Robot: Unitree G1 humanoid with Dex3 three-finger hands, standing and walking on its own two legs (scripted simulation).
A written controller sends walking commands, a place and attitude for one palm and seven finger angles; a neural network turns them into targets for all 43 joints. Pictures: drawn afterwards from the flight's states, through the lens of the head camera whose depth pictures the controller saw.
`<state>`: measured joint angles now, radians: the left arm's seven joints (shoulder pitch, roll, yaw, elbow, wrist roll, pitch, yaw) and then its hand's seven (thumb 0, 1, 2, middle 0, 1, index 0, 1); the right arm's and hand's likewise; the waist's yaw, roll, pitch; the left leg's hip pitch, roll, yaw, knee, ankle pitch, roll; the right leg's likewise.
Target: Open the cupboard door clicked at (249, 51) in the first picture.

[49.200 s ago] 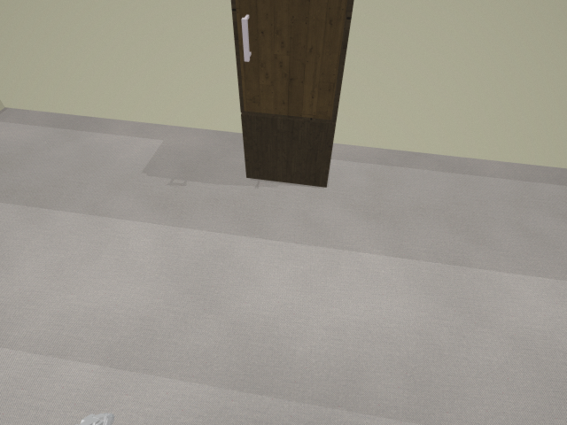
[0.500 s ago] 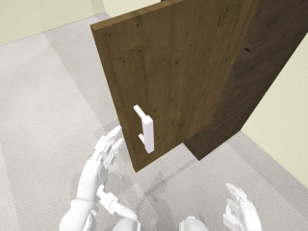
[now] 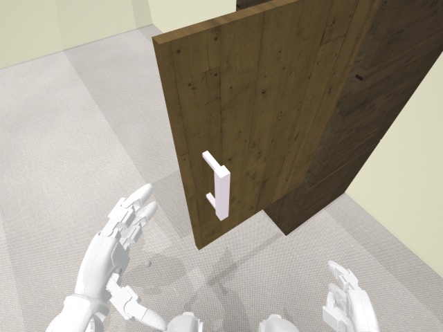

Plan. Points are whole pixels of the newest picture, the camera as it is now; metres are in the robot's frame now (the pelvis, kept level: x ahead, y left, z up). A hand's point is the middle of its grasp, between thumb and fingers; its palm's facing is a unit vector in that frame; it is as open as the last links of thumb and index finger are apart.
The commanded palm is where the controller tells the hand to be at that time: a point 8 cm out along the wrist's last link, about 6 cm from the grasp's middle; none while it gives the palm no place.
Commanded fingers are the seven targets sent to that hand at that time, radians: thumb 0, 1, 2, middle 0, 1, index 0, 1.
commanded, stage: draw the hand back to the body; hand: left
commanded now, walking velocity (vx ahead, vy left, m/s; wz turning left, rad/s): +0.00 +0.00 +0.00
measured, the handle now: (215, 188) +0.36 +0.03 +0.06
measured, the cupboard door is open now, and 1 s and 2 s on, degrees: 89 89 89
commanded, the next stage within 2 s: step back with the hand held close in 1.40 s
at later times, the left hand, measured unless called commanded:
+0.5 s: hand (75, 254) +0.20 +0.19 +0.15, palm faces +0.15 -0.94 -0.29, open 15.1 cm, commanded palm +0.17 +0.25 +0.17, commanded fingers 0.00 0.03 0.52 -0.17 -0.30 -0.17 -0.30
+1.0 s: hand out of the picture +0.22 +0.25 +0.24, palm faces +0.42 -0.81 -0.42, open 9.3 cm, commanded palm +0.17 +0.30 +0.26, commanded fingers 0.00 0.90 0.90 -0.20 -0.30 -0.20 -0.30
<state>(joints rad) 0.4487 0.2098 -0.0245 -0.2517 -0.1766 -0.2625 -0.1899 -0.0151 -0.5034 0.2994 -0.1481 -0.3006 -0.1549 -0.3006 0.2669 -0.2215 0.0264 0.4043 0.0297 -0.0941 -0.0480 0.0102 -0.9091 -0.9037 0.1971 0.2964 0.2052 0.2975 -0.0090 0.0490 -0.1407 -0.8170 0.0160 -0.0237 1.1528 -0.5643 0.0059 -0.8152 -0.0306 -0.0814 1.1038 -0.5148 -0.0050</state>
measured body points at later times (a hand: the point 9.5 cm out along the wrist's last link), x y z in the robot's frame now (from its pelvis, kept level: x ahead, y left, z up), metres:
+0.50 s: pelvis +0.01 +0.01 +0.05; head +0.01 +0.00 +0.50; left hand +0.19 +0.24 +0.17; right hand +0.19 -0.20 -0.01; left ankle +0.00 +0.11 -0.65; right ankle +0.02 -0.12 -0.65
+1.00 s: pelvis +0.03 +0.00 +0.08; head +0.01 -0.02 +0.53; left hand +0.19 +0.29 +0.26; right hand +0.21 -0.22 +0.00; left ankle +0.00 +0.11 -0.65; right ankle +0.02 -0.12 -0.65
